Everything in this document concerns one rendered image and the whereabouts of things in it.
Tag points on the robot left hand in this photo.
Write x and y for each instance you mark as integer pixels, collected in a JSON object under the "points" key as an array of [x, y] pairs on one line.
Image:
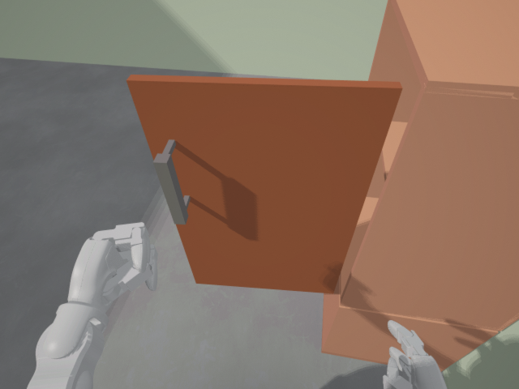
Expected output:
{"points": [[92, 278]]}

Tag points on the handle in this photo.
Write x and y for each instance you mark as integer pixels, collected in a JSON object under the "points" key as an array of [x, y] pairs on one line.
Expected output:
{"points": [[166, 173]]}

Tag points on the robot left forearm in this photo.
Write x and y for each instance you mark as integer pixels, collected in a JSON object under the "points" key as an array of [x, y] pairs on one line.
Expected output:
{"points": [[69, 349]]}

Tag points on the cupboard door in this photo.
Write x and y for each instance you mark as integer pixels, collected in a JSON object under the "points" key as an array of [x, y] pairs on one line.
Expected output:
{"points": [[277, 171]]}

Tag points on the robot right hand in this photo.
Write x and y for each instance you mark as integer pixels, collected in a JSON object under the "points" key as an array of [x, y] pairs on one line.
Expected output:
{"points": [[421, 372]]}

